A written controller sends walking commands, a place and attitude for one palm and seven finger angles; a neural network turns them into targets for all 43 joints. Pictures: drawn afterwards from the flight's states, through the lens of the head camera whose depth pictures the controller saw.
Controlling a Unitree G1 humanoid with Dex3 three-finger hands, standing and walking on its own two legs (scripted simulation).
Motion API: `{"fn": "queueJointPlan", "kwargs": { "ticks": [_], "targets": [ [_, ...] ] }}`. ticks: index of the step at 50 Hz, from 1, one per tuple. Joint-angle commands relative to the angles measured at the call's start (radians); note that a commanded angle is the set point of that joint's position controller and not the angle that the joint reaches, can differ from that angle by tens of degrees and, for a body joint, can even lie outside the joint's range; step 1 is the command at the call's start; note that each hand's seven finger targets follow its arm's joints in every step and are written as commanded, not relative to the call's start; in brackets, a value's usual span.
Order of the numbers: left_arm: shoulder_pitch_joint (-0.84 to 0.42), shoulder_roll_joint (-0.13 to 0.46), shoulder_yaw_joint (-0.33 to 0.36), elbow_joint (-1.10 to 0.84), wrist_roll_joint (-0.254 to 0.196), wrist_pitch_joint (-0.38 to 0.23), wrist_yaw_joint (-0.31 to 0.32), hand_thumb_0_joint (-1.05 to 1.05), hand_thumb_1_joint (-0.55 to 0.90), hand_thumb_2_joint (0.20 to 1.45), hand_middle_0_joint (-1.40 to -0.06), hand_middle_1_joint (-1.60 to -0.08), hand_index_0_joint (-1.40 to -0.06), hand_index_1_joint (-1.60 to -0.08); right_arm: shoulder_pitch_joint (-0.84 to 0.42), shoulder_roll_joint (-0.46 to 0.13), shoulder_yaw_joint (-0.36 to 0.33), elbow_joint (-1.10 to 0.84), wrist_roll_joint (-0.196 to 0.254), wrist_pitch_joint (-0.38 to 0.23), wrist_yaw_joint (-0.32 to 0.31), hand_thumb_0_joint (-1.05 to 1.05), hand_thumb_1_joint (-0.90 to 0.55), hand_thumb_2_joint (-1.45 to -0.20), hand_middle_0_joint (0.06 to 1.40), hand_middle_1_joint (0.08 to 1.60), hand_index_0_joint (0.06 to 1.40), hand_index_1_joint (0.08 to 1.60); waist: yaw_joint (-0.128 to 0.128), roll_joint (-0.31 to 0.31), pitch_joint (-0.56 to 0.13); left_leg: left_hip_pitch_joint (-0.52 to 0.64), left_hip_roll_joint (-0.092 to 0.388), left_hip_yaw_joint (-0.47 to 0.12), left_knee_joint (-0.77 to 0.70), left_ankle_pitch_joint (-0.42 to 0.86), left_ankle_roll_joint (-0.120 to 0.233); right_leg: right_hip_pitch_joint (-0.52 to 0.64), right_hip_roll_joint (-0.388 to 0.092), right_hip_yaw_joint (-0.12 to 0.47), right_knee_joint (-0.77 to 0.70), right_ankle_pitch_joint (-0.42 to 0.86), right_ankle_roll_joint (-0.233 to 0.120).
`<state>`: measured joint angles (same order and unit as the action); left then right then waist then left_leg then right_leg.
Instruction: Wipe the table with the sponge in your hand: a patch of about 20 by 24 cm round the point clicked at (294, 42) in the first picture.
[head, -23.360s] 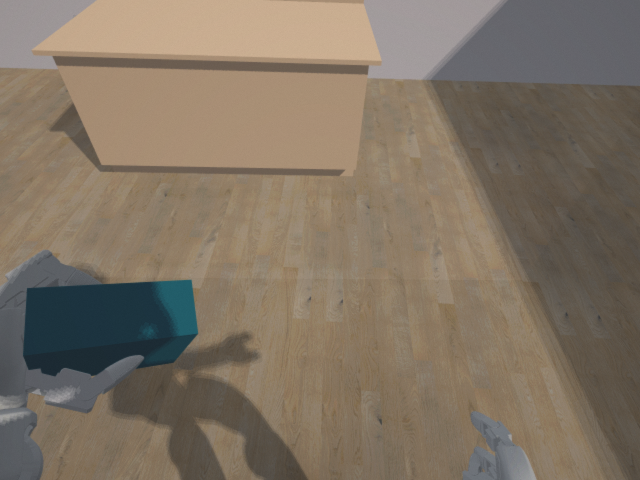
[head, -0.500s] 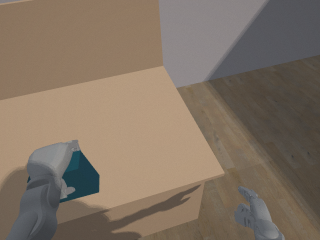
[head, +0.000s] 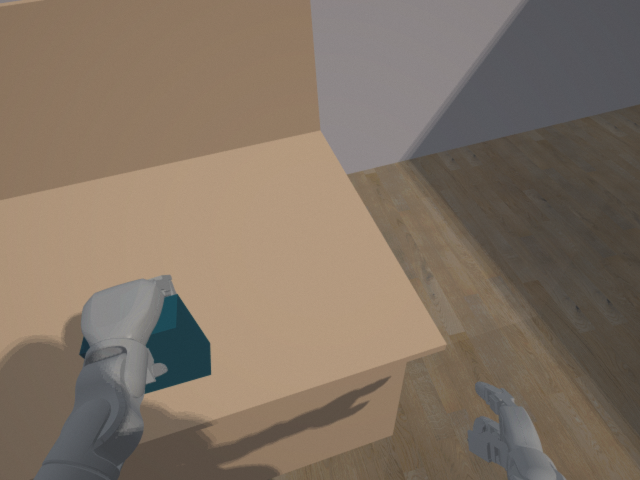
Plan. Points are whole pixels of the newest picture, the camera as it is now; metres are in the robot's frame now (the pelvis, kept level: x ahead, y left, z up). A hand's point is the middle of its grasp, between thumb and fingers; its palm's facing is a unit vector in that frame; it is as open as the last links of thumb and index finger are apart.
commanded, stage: move the sponge above the wiping area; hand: left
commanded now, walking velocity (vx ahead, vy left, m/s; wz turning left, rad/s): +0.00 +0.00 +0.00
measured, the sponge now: (159, 355) +0.25 +0.27 +0.00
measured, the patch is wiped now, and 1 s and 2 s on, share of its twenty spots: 0.00 0.00 0.00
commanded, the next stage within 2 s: lower the sponge onto the table in 1.48 s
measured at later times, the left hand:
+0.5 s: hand (156, 340) +0.26 +0.27 +0.03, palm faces -0.06 -0.11 -0.99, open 9.3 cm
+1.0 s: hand (170, 340) +0.28 +0.27 +0.00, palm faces -0.08 -0.08 -0.99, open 9.3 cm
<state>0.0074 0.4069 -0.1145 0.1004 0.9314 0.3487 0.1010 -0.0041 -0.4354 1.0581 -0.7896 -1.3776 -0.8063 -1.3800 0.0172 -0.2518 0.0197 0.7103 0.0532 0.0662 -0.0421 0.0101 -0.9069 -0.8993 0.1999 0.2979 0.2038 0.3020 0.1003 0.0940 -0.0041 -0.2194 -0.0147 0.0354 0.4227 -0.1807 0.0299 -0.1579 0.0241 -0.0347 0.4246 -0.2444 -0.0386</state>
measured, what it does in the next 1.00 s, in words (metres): stands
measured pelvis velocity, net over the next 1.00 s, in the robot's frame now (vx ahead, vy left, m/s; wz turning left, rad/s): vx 0.00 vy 0.00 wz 0.00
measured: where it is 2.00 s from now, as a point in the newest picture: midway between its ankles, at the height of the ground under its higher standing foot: outside the picture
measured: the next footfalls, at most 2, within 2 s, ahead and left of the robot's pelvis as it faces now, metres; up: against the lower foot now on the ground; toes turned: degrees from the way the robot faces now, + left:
none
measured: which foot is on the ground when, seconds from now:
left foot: down 0.00-1.00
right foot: down 0.00-1.00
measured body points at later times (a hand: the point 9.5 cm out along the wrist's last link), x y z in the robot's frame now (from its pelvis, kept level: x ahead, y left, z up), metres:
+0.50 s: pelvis +0.01 -0.01 +0.00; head +0.01 -0.04 +0.45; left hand +0.26 +0.27 +0.08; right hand +0.24 -0.23 -0.10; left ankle +0.03 +0.10 -0.74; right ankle -0.01 -0.10 -0.74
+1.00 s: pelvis +0.00 +0.00 -0.01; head +0.00 -0.03 +0.44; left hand +0.28 +0.27 +0.06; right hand +0.21 -0.23 -0.11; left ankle +0.03 +0.10 -0.74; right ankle -0.01 -0.10 -0.74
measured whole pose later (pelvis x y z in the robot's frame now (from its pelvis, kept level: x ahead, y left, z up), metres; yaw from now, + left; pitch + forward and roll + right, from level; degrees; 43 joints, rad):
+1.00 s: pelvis +0.00 +0.00 -0.01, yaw +0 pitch +2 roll +0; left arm -0.09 0.35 -0.13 0.38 0.97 0.31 0.22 0.00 -0.44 1.06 -0.79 -1.38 -0.81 -1.38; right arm 0.07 -0.24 -0.01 0.73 0.07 0.08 -0.04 0.01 -0.91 -0.90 0.20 0.30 0.20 0.30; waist 0.07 0.07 -0.05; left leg -0.31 -0.01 0.03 0.49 -0.21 0.03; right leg -0.25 0.03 -0.04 0.50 -0.28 -0.04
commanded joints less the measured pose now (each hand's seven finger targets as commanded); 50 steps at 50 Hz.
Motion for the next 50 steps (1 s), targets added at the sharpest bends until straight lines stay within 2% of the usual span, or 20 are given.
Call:
{"fn": "queueJointPlan", "kwargs": {
  "ticks": [1, 2, 4, 7, 11, 17, 19, 22, 23, 26, 27, 28, 36, 37, 40, 42, 43, 47, 48, 50],
  "targets": [
    [-0.206, 0.182, 0.099, -0.179, 0.030, -0.002, 0.038, 0.000, 0.100, 1.300, -1.200, -1.600, -1.200, -1.600, -0.192, -0.106, -0.039, -0.177, -0.003, -0.049, -0.005, 0.000, -0.900, -0.900, 0.200, 0.300, 0.200, 0.300, 0.008, -0.047, -0.218, 0.120, -0.010, -0.111, -0.025, 0.166, 0.014, -0.008, -0.002, 0.109, -0.067, 0.169, -0.040],
    [-0.215, 0.234, 0.152, -0.180, 0.033, -0.003, 0.044, 0.000, 0.100, 1.300, -1.200, -1.600, -1.200, -1.600, -0.194, -0.114, -0.043, -0.166, -0.005, -0.046, -0.006, 0.000, -0.900, -0.900, 0.200, 0.300, 0.200, 0.300, 0.013, -0.045, -0.211, 0.124, -0.008, -0.120, -0.029, 0.158, 0.012, -0.010, 0.007, 0.129, -0.070, 0.155, -0.046],
    [-0.226, 0.162, 0.082, -0.201, 0.034, -0.014, 0.044, 0.000, 0.100, 1.300, -1.200, -1.600, -1.200, -1.600, -0.189, -0.101, -0.043, -0.183, -0.001, -0.052, -0.004, 0.000, -0.900, -0.900, 0.200, 0.300, 0.200, 0.300, 0.002, -0.051, -0.220, 0.130, -0.006, -0.112, -0.017, 0.171, 0.018, -0.021, 0.000, 0.107, -0.062, 0.172, -0.039],
    [-0.250, 0.231, 0.146, -0.182, 0.044, -0.020, 0.060, 0.000, 0.100, 1.300, -1.200, -1.600, -1.200, -1.600, -0.189, -0.114, -0.049, -0.163, -0.004, -0.047, -0.007, 0.000, -0.900, -0.900, 0.200, 0.300, 0.200, 0.300, 0.006, -0.055, -0.220, 0.131, -0.008, -0.116, -0.011, 0.166, 0.015, -0.025, 0.005, 0.139, -0.066, 0.175, -0.044],
    [-0.240, 0.175, 0.094, -0.171, 0.046, -0.027, 0.077, 0.000, 0.100, 1.300, -1.200, -1.600, -1.200, -1.600, -0.174, -0.107, -0.053, -0.171, -0.001, -0.051, -0.005, 0.000, -0.900, -0.900, 0.200, 0.300, 0.200, 0.300, -0.001, -0.040, -0.240, 0.131, -0.007, -0.106, 0.002, 0.194, 0.017, -0.026, -0.003, 0.115, -0.049, 0.214, -0.039],
    [-0.216, 0.237, 0.166, -0.132, 0.044, -0.012, 0.092, 0.000, 0.100, 1.300, -1.200, -1.600, -1.200, -1.600, -0.178, -0.120, -0.057, -0.156, -0.003, -0.043, -0.007, 0.000, -0.900, -0.900, 0.200, 0.300, 0.200, 0.300, 0.009, -0.065, -0.252, 0.119, -0.016, -0.099, 0.016, 0.218, 0.017, 0.004, 0.000, 0.146, -0.041, 0.290, -0.043],
    [-0.201, 0.186, 0.115, -0.143, 0.040, -0.013, 0.088, 0.000, 0.100, 1.300, -1.200, -1.600, -1.200, -1.600, -0.178, -0.111, -0.056, -0.169, 0.000, -0.047, -0.004, 0.000, -0.900, -0.900, 0.200, 0.300, 0.200, 0.300, 0.002, -0.059, -0.256, 0.113, -0.018, -0.088, 0.026, 0.228, 0.019, 0.005, -0.008, 0.126, -0.032, 0.319, -0.037],
    [-0.175, 0.222, 0.156, -0.130, 0.041, -0.016, 0.088, 0.000, 0.100, 1.300, -1.200, -1.600, -1.200, -1.600, -0.177, -0.121, -0.060, -0.161, -0.003, -0.040, -0.002, 0.000, -0.900, -0.900, 0.200, 0.300, 0.200, 0.300, 0.007, -0.062, -0.246, 0.105, -0.020, -0.095, 0.029, 0.236, 0.017, 0.005, -0.003, 0.149, -0.028, 0.342, -0.042],
    [-0.154, 0.163, 0.105, -0.141, 0.031, -0.017, 0.084, 0.000, 0.100, 1.300, -1.200, -1.600, -1.200, -1.600, -0.166, -0.113, -0.061, -0.175, 0.000, -0.041, -0.002, 0.000, -0.900, -0.900, 0.200, 0.300, 0.200, 0.300, 0.000, -0.056, -0.251, 0.101, -0.020, -0.082, 0.033, 0.239, 0.023, 0.013, -0.008, 0.122, -0.023, 0.354, -0.035],
    [-0.158, 0.189, 0.125, -0.120, 0.040, -0.027, 0.088, 0.000, 0.100, 1.300, -1.200, -1.600, -1.200, -1.600, -0.165, -0.116, -0.062, -0.167, -0.001, -0.042, 0.001, 0.000, -0.900, -0.900, 0.200, 0.300, 0.200, 0.300, -0.001, -0.082, -0.249, 0.096, -0.021, -0.083, 0.043, 0.243, 0.021, -0.001, -0.010, 0.133, -0.021, 0.373, -0.034],
    [-0.167, 0.236, 0.172, -0.129, 0.041, -0.032, 0.093, 0.000, 0.100, 1.300, -1.200, -1.600, -1.200, -1.600, -0.168, -0.122, -0.066, -0.160, -0.004, -0.040, -0.002, 0.000, -0.900, -0.900, 0.200, 0.300, 0.200, 0.300, 0.003, -0.074, -0.242, 0.102, -0.022, -0.090, 0.043, 0.236, 0.020, -0.004, -0.004, 0.155, -0.026, 0.366, -0.040],
    [-0.157, 0.190, 0.131, -0.128, 0.035, -0.035, 0.094, 0.000, 0.100, 1.300, -1.200, -1.600, -1.200, -1.600, -0.155, -0.115, -0.067, -0.169, -0.002, -0.039, -0.004, 0.000, -0.900, -0.900, 0.200, 0.300, 0.200, 0.300, -0.006, -0.062, -0.239, 0.089, -0.019, -0.079, 0.039, 0.225, 0.024, 0.000, -0.008, 0.128, -0.021, 0.353, -0.033],
    [-0.302, 0.148, 0.073, -0.046, 0.062, -0.075, 0.126, 0.000, 0.100, 1.300, -1.200, -1.600, -1.200, -1.600, -0.139, -0.111, -0.073, -0.146, 0.003, -0.056, -0.012, 0.000, -0.900, -0.900, 0.200, 0.300, 0.200, 0.300, -0.022, -0.040, -0.232, 0.098, -0.010, -0.099, 0.035, 0.139, 0.023, -0.098, -0.001, 0.113, -0.033, 0.174, -0.036],
    [-0.318, 0.192, 0.119, -0.040, 0.062, -0.077, 0.134, 0.000, 0.100, 1.300, -1.200, -1.600, -1.200, -1.600, -0.138, -0.115, -0.075, -0.139, 0.003, -0.055, -0.014, 0.000, -0.900, -0.900, 0.200, 0.300, 0.200, 0.300, -0.017, -0.030, -0.226, 0.101, -0.009, -0.109, 0.029, 0.126, 0.020, -0.101, 0.007, 0.126, -0.035, 0.148, -0.043],
    [-0.322, 0.144, 0.075, 0.002, 0.069, -0.077, 0.145, 0.000, 0.100, 1.300, -1.200, -1.600, -1.200, -1.600, -0.129, -0.112, -0.075, -0.142, 0.004, -0.055, -0.010, 0.000, -0.900, -0.900, 0.200, 0.300, 0.200, 0.300, -0.017, -0.043, -0.249, 0.086, -0.009, -0.100, 0.035, 0.131, 0.020, -0.101, 0.002, 0.101, -0.022, 0.159, -0.039],
    [-0.312, 0.197, 0.135, 0.040, 0.069, -0.063, 0.156, 0.000, 0.100, 1.300, -1.200, -1.600, -1.200, -1.600, -0.127, -0.122, -0.076, -0.132, 0.005, -0.043, -0.010, 0.000, -0.900, -0.900, 0.200, 0.300, 0.200, 0.300, -0.007, -0.050, -0.251, 0.072, -0.009, -0.108, 0.026, 0.121, 0.013, -0.090, 0.009, 0.120, -0.023, 0.147, -0.044],
    [-0.338, 0.143, 0.083, 0.029, 0.068, -0.062, 0.157, 0.000, 0.100, 1.300, -1.200, -1.600, -1.200, -1.600, -0.125, -0.116, -0.074, -0.141, 0.007, -0.041, -0.010, 0.000, -0.900, -0.900, 0.200, 0.300, 0.200, 0.300, -0.016, -0.057, -0.264, 0.067, -0.009, -0.095, 0.030, 0.124, 0.016, -0.084, 0.005, 0.095, -0.013, 0.157, -0.038],
    [-0.360, 0.187, 0.119, 0.109, 0.075, -0.035, 0.168, 0.000, 0.100, 1.300, -1.200, -1.600, -1.200, -1.600, -0.129, -0.124, -0.070, -0.132, 0.010, -0.028, -0.009, 0.000, -0.900, -0.900, 0.200, 0.300, 0.200, 0.300, -0.010, -0.064, -0.232, 0.039, -0.011, -0.107, 0.020, 0.078, 0.012, -0.107, 0.008, 0.113, -0.024, 0.098, -0.042],
    [-0.367, 0.127, 0.063, 0.089, 0.060, -0.038, 0.165, 0.000, 0.100, 1.300, -1.200, -1.600, -1.200, -1.600, -0.119, -0.116, -0.071, -0.148, 0.015, -0.031, -0.010, 0.000, -0.900, -0.900, 0.200, 0.300, 0.200, 0.300, -0.021, -0.044, -0.243, 0.042, -0.009, -0.092, 0.022, 0.074, 0.019, -0.099, 0.004, 0.088, -0.019, 0.096, -0.036],
    [-0.369, 0.174, 0.102, 0.103, 0.067, -0.040, 0.169, 0.000, 0.100, 1.300, -1.200, -1.600, -1.200, -1.600, -0.120, -0.119, -0.072, -0.141, 0.013, -0.032, -0.010, 0.000, -0.900, -0.900, 0.200, 0.300, 0.200, 0.300, -0.012, -0.073, -0.278, 0.047, -0.012, -0.094, 0.034, 0.094, 0.021, -0.080, 0.003, 0.098, -0.017, 0.127, -0.035]
  ]
}}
